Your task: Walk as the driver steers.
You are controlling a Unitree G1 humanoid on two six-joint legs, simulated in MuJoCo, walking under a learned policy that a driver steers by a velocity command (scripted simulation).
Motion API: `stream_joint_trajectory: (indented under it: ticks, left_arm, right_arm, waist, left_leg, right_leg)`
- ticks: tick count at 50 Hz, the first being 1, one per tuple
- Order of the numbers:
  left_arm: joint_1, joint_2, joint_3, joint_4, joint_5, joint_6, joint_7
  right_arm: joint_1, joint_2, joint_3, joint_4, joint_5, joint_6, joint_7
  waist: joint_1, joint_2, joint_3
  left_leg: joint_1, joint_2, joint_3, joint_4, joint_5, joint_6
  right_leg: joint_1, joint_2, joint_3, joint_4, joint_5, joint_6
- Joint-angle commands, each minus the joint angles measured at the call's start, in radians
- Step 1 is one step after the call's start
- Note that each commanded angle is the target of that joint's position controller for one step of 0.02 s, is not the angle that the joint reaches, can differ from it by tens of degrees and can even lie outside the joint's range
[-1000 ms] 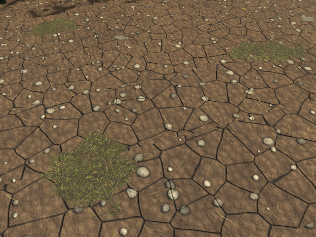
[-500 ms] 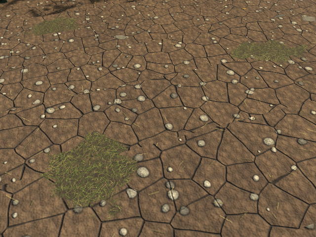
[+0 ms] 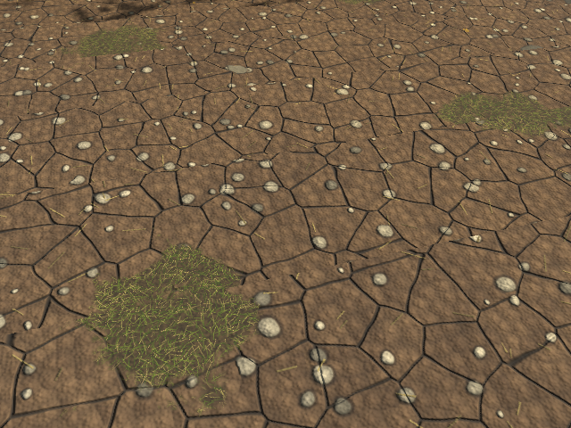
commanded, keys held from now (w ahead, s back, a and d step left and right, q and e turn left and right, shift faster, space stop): w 1.00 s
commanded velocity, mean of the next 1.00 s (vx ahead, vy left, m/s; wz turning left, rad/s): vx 0.47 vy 0.00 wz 0.00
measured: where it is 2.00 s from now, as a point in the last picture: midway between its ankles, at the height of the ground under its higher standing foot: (294, 274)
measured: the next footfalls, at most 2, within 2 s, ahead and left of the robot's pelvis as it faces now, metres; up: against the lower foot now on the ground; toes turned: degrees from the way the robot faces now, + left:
left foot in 0.04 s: +0.10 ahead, +0.11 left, +0.00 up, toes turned +3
right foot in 0.72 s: +0.57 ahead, -0.11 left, -0.16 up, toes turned -5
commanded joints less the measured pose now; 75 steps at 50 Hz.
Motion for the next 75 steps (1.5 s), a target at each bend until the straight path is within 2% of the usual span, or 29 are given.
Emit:
stream_joint_trajectory:
  ticks: [1, 2, 3, 4, 5, 7, 11, 18, 23, 31, 34, 35, 36, 37, 38, 39, 40, 42, 44, 47, 51, 54, 57, 58, 59, 60, 62, 64, 75]
  left_arm:
    - [-0.068, 0.135, 0.022, -0.064, -0.010, -0.019, -0.002]
    - [-0.073, 0.124, 0.016, -0.070, -0.009, -0.028, -0.005]
    - [-0.086, 0.084, 0.002, -0.097, -0.018, -0.040, -0.012]
    - [-0.033, 0.040, -0.005, -0.113, -0.013, -0.040, -0.018]
    - [-0.092, 0.109, 0.015, -0.114, 0.014, -0.029, -0.022]
    - [-0.140, 0.058, 0.007, -0.131, 0.001, -0.029, -0.038]
    - [-0.157, 0.070, 0.025, -0.147, 0.001, 0.003, -0.051]
    - [-0.378, 0.070, 0.033, -0.229, 0.011, 0.037, -0.084]
    - [-0.643, 0.110, 0.053, -0.312, 0.012, -0.006, -0.081]
    - [-0.657, 0.074, 0.034, -0.371, 0.003, -0.014, -0.096]
    - [-0.383, 0.120, 0.049, -0.274, 0.011, -0.031, -0.055]
    - [-0.194, 0.143, 0.060, -0.214, 0.031, -0.036, -0.047]
    - [-0.036, 0.198, 0.078, -0.160, 0.050, -0.042, -0.050]
    - [0.023, 0.281, 0.083, -0.147, 0.053, -0.053, -0.059]
    - [0.079, 0.267, 0.085, -0.157, 0.015, -0.044, -0.073]
    - [0.025, 0.223, 0.080, -0.168, 0.003, -0.028, -0.070]
    - [-0.049, 0.192, 0.072, -0.191, 0.019, -0.026, -0.051]
    - [-0.128, 0.137, 0.046, -0.198, 0.005, -0.045, -0.028]
    - [-0.162, 0.130, 0.041, -0.176, 0.001, -0.060, -0.028]
    - [-0.186, 0.110, 0.036, -0.185, -0.003, -0.070, -0.039]
    - [-0.107, 0.122, 0.037, -0.175, -0.020, -0.052, -0.044]
    - [-0.032, 0.141, 0.041, -0.150, -0.002, -0.033, -0.037]
    - [-0.021, 0.139, 0.040, -0.143, 0.003, -0.020, -0.031]
    - [-0.015, 0.110, 0.031, -0.169, -0.004, -0.018, -0.034]
    - [0.054, 0.047, 0.021, -0.196, -0.029, -0.019, -0.042]
    - [-0.041, 0.141, 0.047, -0.205, -0.001, -0.013, -0.040]
    - [-0.161, 0.123, 0.051, -0.235, -0.007, -0.022, -0.038]
    - [-0.105, 0.076, 0.047, -0.202, 0.002, -0.004, -0.040]
    - [-0.498, 0.053, 0.028, -0.344, 0.001, 0.023, -0.059]
  right_arm:
    - [0.057, -0.053, -0.025, -0.041, 0.015, -0.020, 0.015]
    - [0.170, -0.079, -0.042, -0.003, 0.014, -0.021, 0.008]
    - [0.332, -0.162, -0.066, 0.016, -0.006, -0.026, -0.002]
    - [0.457, -0.244, -0.085, 0.049, 0.000, -0.014, -0.005]
    - [0.348, -0.166, -0.066, 0.024, 0.002, -0.002, -0.004]
    - [0.162, -0.139, -0.054, -0.045, -0.005, -0.014, 0.001]
    - [0.192, -0.100, -0.033, -0.041, 0.004, -0.049, -0.009]
    - [0.334, -0.099, -0.027, 0.006, -0.004, -0.043, -0.020]
    - [0.412, -0.105, -0.033, 0.024, -0.024, -0.072, -0.040]
    - [0.326, -0.085, -0.012, 0.024, -0.022, -0.079, -0.042]
    - [0.367, -0.121, -0.016, 0.050, -0.055, -0.039, -0.066]
    - [0.349, -0.124, -0.021, 0.062, -0.035, -0.030, -0.071]
    - [0.303, -0.124, -0.034, 0.051, -0.001, -0.030, -0.067]
    - [0.475, -0.043, -0.031, 0.048, 0.046, -0.032, -0.076]
    - [0.451, -0.092, -0.029, 0.022, 0.090, -0.047, -0.085]
    - [0.353, -0.116, -0.028, -0.001, 0.076, -0.043, -0.083]
    - [0.248, -0.104, -0.023, -0.021, 0.025, -0.031, -0.068]
    - [0.145, -0.107, -0.038, -0.042, -0.050, -0.014, -0.025]
    - [0.085, -0.034, -0.027, -0.076, -0.042, 0.015, 0.002]
    - [0.044, -0.011, -0.009, -0.105, -0.020, 0.006, 0.012]
    - [-0.129, -0.051, -0.013, -0.156, -0.009, -0.004, 0.017]
    - [-0.219, -0.071, -0.024, -0.192, -0.013, -0.001, 0.017]
    - [0.012, -0.085, -0.049, -0.113, -0.018, -0.027, 0.010]
    - [0.204, -0.167, -0.074, -0.071, -0.034, -0.041, 0.002]
    - [0.249, -0.263, -0.095, -0.069, -0.028, -0.032, -0.002]
    - [0.197, -0.227, -0.088, -0.069, 0.014, -0.010, 0.000]
    - [0.058, -0.135, -0.062, -0.089, 0.000, -0.014, 0.000]
    - [0.030, -0.078, -0.048, -0.074, 0.001, -0.032, -0.009]
    - [0.186, -0.139, -0.049, -0.032, 0.016, -0.043, -0.015]
  waist:
    - [-0.098, -0.053, 0.151]
    - [-0.145, -0.014, 0.104]
    - [-0.216, 0.152, 0.016]
    - [-0.212, 0.359, -0.071]
    - [-0.151, 0.153, 0.047]
    - [-0.078, 0.041, 0.127]
    - [-0.030, 0.084, 0.114]
    - [-0.058, 0.126, 0.112]
    - [-0.141, 0.100, 0.200]
    - [-0.161, 0.056, 0.200]
    - [-0.077, 0.044, 0.055]
    - [0.014, 0.017, -0.016]
    - [0.094, -0.106, -0.084]
    - [-0.021, -0.261, -0.207]
    - [0.049, -0.187, -0.392]
    - [0.066, -0.065, -0.394]
    - [0.051, -0.066, -0.282]
    - [-0.008, -0.014, -0.110]
    - [-0.092, -0.007, 0.049]
    - [-0.123, -0.074, 0.031]
    - [-0.068, -0.045, 0.064]
    - [-0.038, -0.015, 0.127]
    - [-0.134, 0.015, 0.034]
    - [-0.195, 0.112, -0.090]
    - [-0.160, 0.304, -0.203]
    - [-0.162, 0.161, -0.127]
    - [-0.105, 0.073, 0.068]
    - [-0.032, 0.100, 0.067]
    - [-0.077, 0.116, 0.073]
  left_leg:
    - [0.202, -0.051, 0.052, -0.182, 0.131, -0.004]
    - [0.403, -0.056, 0.020, -0.212, 0.131, 0.003]
    - [0.585, 0.141, -0.257, -0.332, -0.045, 0.057]
    - [0.659, 0.372, -0.682, -0.491, -0.175, 0.175]
    - [0.517, 0.349, -0.648, -0.492, -0.206, 0.179]
    - [0.336, 0.300, -0.463, -0.523, 0.036, 0.164]
    - [0.329, 0.221, -0.273, -0.560, 0.317, 0.134]
    - [0.417, 0.213, -0.132, -0.520, 0.680, 0.123]
    - [0.614, 0.207, -0.190, -0.470, 0.437, 0.152]
    - [0.378, 0.115, -0.084, -0.236, 0.351, 0.082]
    - [0.518, 0.088, -0.110, 0.239, 0.592, 0.093]
    - [0.409, 0.049, -0.083, 0.509, 0.549, 0.084]
    - [0.178, -0.053, -0.036, 0.879, 0.059, 0.060]
    - [-0.249, -0.100, -0.108, 1.195, -0.575, 0.023]
    - [-0.434, -0.076, -0.202, 1.208, -0.429, 0.024]
    - [-0.504, -0.006, -0.148, 1.148, -0.323, 0.014]
    - [-0.530, 0.036, -0.109, 1.054, -0.209, 0.013]
    - [-0.368, 0.076, -0.129, 0.823, -0.025, 0.003]
    - [-0.194, 0.104, -0.098, 0.510, 0.072, -0.045]
    - [-0.064, 0.102, -0.057, 0.225, 0.271, -0.038]
    - [-0.037, 0.069, -0.005, 0.036, 0.369, 0.005]
    - [-0.117, 0.051, 0.012, -0.042, 0.240, 0.038]
    - [0.180, -0.027, 0.046, -0.179, 0.176, 0.074]
    - [0.426, 0.149, -0.186, -0.227, 0.127, 0.137]
    - [0.655, 0.417, -0.673, -0.377, -0.014, 0.271]
    - [0.601, 0.388, -0.721, -0.436, -0.146, 0.257]
    - [0.372, 0.325, -0.476, -0.466, 0.044, 0.197]
    - [0.233, 0.244, -0.303, -0.490, 0.247, 0.131]
    - [0.245, 0.132, -0.145, -0.526, 0.599, 0.139]
  right_leg:
    - [-0.261, -0.205, 0.161, -0.097, 0.212, -0.122]
    - [-0.349, -0.157, 0.105, 0.024, 0.302, -0.094]
    - [-0.486, -0.056, -0.025, 0.325, 0.261, -0.041]
    - [-0.620, 0.037, -0.107, 0.651, -0.126, -0.022]
    - [-0.668, -0.041, -0.033, 0.772, -0.088, -0.035]
    - [-0.617, -0.115, -0.013, 0.751, 0.068, -0.039]
    - [-0.581, -0.138, -0.046, 0.621, 0.141, -0.010]
    - [-0.679, -0.139, -0.092, 0.520, 0.377, 0.000]
    - [-0.994, -0.142, -0.078, 0.426, 0.471, -0.009]
    - [-0.506, -0.125, -0.134, 0.023, 0.860, -0.052]
    - [-0.308, -0.124, -0.124, -0.103, 0.850, -0.048]
    - [-0.069, -0.122, -0.157, -0.170, 0.941, -0.038]
    - [0.207, -0.192, -0.117, -0.154, 1.038, -0.055]
    - [0.610, -0.416, 0.017, 0.366, 1.747, -0.081]
    - [0.788, -0.545, 0.198, 0.404, 1.740, -0.189]
    - [0.679, -0.539, 0.261, 0.246, 1.229, -0.248]
    - [0.461, -0.505, 0.300, 0.103, 0.685, -0.276]
    - [0.030, -0.459, 0.298, -0.036, 0.451, -0.258]
    - [-0.315, -0.354, 0.151, -0.129, 0.547, -0.220]
    - [-0.372, -0.269, 0.006, -0.135, 0.685, -0.190]
    - [-0.249, -0.267, -0.009, -0.166, 0.519, -0.155]
    - [-0.084, -0.309, 0.015, -0.133, 0.527, -0.163]
    - [-0.062, -0.235, -0.073, 0.187, 0.726, -0.120]
    - [-0.221, -0.167, -0.139, 0.502, 0.547, -0.085]
    - [-0.559, 0.014, -0.180, 0.858, -0.127, -0.038]
    - [-0.696, -0.020, -0.050, 0.934, -0.150, -0.048]
    - [-0.701, -0.101, -0.027, 0.869, -0.007, -0.048]
    - [-0.547, -0.137, -0.021, 0.754, 0.058, -0.028]
    - [-0.490, -0.093, -0.129, 0.306, 0.400, 0.059]
Keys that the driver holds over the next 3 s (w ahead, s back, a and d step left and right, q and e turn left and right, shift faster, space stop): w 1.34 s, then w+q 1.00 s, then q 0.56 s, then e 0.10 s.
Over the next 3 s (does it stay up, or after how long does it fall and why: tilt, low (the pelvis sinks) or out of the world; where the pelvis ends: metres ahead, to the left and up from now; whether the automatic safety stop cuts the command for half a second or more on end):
stays up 1.41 0.12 -0.31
